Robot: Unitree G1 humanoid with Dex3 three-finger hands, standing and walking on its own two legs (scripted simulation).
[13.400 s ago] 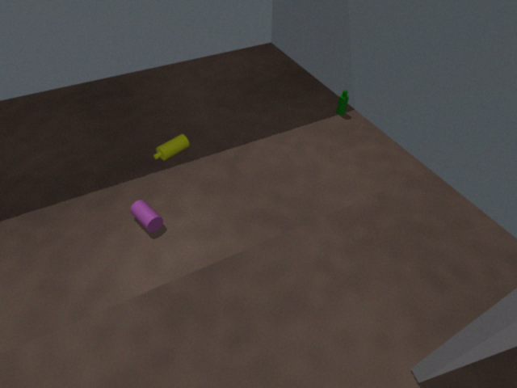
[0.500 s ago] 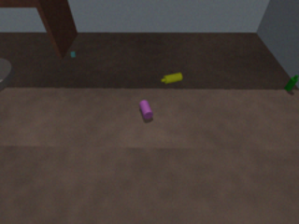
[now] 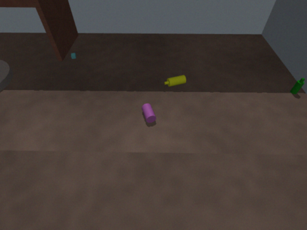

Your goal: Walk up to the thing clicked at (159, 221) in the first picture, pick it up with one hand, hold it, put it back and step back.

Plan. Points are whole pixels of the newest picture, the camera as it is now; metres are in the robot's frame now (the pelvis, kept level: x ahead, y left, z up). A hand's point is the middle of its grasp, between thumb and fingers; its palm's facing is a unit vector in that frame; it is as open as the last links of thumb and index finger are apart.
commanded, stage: stand
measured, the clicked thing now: (148, 112) +1.16 +0.02 -0.74
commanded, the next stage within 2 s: walk up in 0.96 s
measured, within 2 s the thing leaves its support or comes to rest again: neither
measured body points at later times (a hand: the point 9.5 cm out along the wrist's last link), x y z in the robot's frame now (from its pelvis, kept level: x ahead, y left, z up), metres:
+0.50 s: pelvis +0.00 +0.00 +0.00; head +0.01 +0.00 +0.45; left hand +0.07 +0.31 -0.13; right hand +0.06 -0.30 -0.14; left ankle -0.03 +0.15 -0.75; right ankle +0.01 -0.13 -0.75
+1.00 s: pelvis -0.01 +0.00 +0.00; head +0.01 +0.00 +0.45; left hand +0.07 +0.31 -0.13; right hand +0.06 -0.31 -0.14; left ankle -0.03 +0.14 -0.74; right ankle +0.01 -0.13 -0.75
